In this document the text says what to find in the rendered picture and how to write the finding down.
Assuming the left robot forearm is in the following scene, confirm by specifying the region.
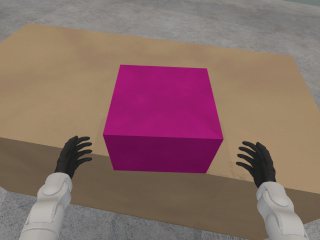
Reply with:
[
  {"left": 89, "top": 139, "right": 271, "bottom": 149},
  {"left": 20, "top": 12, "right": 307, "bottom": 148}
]
[{"left": 19, "top": 172, "right": 73, "bottom": 240}]

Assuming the carton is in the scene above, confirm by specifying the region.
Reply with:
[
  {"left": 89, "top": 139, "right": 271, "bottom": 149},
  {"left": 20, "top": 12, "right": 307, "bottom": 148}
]
[{"left": 103, "top": 64, "right": 224, "bottom": 174}]

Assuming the left robot hand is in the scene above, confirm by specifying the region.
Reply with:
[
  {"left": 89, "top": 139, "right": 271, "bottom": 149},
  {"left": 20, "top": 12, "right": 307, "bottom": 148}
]
[{"left": 54, "top": 135, "right": 92, "bottom": 179}]

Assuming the pedestal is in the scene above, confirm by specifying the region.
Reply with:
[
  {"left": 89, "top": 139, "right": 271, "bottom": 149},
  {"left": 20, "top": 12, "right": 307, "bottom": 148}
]
[{"left": 0, "top": 23, "right": 320, "bottom": 240}]

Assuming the right robot forearm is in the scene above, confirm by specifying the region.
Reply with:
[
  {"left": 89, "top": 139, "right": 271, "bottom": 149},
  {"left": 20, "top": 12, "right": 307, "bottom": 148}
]
[{"left": 256, "top": 181, "right": 309, "bottom": 240}]

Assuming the right robot hand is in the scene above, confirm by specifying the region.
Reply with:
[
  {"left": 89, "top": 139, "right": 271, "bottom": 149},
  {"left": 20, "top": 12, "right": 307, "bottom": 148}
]
[{"left": 236, "top": 141, "right": 276, "bottom": 188}]

